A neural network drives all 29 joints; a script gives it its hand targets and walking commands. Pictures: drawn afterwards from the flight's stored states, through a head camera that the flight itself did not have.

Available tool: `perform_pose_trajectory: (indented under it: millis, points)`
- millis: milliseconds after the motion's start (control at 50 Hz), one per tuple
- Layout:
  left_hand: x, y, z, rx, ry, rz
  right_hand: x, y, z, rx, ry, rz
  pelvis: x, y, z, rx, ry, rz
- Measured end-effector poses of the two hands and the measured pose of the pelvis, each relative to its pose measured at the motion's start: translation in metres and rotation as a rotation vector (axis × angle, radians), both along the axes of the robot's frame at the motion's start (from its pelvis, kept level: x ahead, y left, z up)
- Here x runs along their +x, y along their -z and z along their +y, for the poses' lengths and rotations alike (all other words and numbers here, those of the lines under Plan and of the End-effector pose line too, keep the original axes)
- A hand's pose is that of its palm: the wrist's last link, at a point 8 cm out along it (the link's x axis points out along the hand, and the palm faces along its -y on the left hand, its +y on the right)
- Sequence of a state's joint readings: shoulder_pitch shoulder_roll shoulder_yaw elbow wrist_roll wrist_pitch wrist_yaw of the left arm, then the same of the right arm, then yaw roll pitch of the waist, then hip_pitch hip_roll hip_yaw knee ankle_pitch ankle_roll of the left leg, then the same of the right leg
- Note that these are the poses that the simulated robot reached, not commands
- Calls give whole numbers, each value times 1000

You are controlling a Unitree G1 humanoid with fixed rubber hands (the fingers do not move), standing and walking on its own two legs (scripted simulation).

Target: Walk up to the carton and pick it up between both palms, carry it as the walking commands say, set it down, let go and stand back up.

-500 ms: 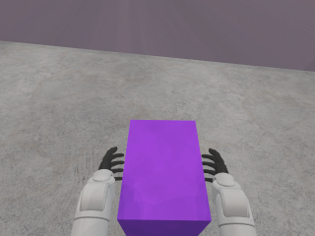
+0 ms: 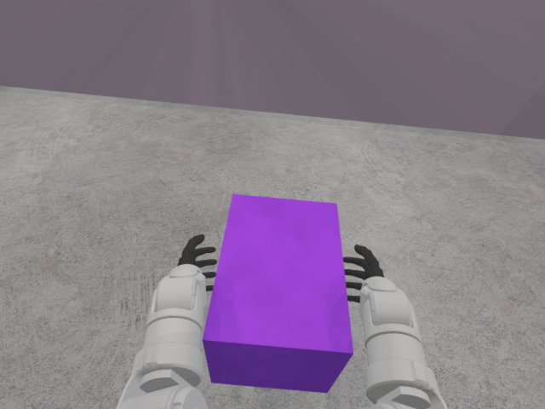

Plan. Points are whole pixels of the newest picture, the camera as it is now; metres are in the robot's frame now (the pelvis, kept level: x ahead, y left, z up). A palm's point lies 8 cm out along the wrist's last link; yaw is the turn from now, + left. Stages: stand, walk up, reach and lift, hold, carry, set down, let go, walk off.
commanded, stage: set down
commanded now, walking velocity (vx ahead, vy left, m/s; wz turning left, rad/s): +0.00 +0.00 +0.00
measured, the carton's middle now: (277, 288) +0.38 -0.01 -0.03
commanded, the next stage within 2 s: none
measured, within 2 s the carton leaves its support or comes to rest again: neither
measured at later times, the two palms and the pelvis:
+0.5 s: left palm (204, 291) +0.36 +0.12 -0.02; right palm (367, 290) +0.36 -0.18 -0.01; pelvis +0.06 -0.02 +0.00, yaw +0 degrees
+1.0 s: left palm (210, 322) +0.36 +0.11 -0.12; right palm (353, 327) +0.35 -0.17 -0.12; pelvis +0.00 -0.01 -0.05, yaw +0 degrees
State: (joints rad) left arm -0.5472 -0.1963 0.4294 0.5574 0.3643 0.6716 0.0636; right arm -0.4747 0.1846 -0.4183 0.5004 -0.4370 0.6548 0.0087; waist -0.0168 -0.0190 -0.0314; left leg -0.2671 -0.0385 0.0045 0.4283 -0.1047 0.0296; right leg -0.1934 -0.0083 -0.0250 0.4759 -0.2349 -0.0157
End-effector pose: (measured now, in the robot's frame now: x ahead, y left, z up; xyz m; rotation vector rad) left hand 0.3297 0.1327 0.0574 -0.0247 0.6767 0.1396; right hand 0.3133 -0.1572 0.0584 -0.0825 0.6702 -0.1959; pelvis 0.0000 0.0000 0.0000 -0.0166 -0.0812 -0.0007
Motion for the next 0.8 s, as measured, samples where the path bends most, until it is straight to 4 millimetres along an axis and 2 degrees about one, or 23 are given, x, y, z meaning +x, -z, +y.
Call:
perform_pose_trajectory:
  millis: [260,360,460,640,800]
  points:
    - [17,39,-1,1,1,50,35,22,-4,21,-37,41,33,-1,-7,14,2,43]
    - [23,58,-7,42,29,80,46,39,-10,26,-37,50,47,-2,-11,20,3,63]
    - [29,70,-13,82,67,88,47,60,-17,34,-33,60,58,-2,-16,24,5,95]
    - [30,94,-17,109,94,58,48,87,-22,36,-37,31,51,2,-19,29,5,195]
    - [23,126,-17,100,50,42,32,125,-19,17,-41,28,30,16,-18,26,6,278]
